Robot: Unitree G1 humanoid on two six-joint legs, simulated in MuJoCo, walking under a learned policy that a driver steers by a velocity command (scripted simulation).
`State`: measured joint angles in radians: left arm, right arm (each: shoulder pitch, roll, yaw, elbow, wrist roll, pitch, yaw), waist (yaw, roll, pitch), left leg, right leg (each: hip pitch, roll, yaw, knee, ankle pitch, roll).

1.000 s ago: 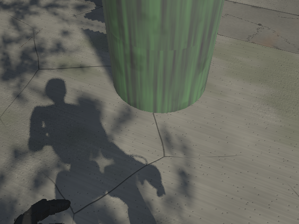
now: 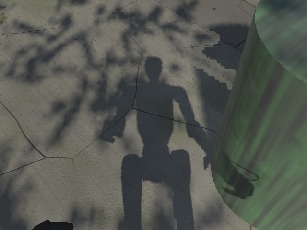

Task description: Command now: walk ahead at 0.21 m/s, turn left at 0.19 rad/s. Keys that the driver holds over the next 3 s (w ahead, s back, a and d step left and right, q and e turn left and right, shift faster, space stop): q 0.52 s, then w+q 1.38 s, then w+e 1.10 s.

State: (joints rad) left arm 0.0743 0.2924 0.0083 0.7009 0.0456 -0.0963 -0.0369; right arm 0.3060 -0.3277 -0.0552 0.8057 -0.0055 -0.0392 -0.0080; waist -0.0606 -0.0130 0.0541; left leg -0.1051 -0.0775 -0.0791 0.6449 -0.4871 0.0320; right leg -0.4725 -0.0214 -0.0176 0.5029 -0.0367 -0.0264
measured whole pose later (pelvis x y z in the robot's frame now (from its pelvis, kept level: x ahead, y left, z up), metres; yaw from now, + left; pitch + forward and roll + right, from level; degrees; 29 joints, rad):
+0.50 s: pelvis +0.07 +0.04 +0.01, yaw +14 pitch +1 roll -2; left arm 0.09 0.33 0.05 0.81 0.00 0.02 0.02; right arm 0.21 -0.31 -0.08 0.68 -0.01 0.04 0.00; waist 0.00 -0.04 0.06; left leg -0.31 -0.02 -0.01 0.57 -0.28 0.06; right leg -0.45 -0.07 -0.06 0.93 -0.49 0.06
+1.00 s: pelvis +0.21 +0.06 +0.01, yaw +31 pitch +2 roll -1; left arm 0.09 0.30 0.07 0.78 0.00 -0.12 -0.02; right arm 0.36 -0.31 -0.07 0.72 0.03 -0.01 -0.02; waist -0.05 0.03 -0.02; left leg -0.22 -0.09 -0.23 0.75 -0.49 0.05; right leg -0.32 0.05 0.02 0.48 -0.19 -0.01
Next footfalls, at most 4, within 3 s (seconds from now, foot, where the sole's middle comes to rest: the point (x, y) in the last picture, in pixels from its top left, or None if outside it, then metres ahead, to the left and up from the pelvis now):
0.42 left None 0.10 0.14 -0.76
0.94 right None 0.33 0.00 -0.76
1.42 left None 0.42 0.41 -0.76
1.92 right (35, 169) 0.76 0.55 -0.76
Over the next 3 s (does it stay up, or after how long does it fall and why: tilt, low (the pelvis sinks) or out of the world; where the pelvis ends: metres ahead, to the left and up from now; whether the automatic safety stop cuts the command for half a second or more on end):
stays up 0.92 0.89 0.00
